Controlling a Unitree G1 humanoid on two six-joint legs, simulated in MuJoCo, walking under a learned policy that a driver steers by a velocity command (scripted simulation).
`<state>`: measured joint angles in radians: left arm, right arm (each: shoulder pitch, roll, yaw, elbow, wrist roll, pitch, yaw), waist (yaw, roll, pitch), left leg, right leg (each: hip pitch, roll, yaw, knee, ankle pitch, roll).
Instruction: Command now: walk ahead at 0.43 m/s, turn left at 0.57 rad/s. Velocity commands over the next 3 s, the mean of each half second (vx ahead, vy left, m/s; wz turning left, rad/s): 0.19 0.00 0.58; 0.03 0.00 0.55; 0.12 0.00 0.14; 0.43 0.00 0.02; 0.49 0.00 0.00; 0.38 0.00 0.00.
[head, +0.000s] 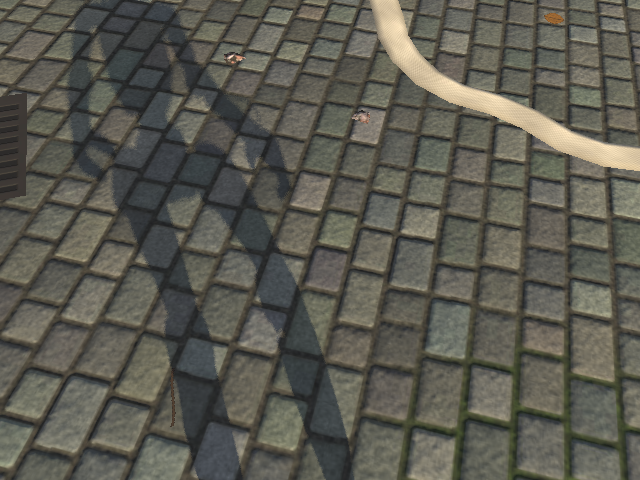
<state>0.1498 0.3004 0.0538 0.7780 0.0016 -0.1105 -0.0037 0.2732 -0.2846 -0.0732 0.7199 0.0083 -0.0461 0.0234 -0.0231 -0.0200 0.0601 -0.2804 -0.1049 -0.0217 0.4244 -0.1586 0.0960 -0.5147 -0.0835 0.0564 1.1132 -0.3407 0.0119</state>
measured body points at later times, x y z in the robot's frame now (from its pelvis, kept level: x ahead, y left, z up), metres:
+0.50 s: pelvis +0.18 -0.05 +0.00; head +0.23 -0.04 +0.44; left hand +0.26 +0.25 -0.10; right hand +0.39 -0.29 -0.11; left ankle +0.13 +0.08 -0.67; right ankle +0.29 -0.13 -0.74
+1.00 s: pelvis +0.19 +0.00 +0.00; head +0.20 +0.05 +0.45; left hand +0.16 +0.33 -0.11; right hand +0.47 -0.14 -0.07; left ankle +0.15 +0.09 -0.74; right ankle +0.29 -0.12 -0.68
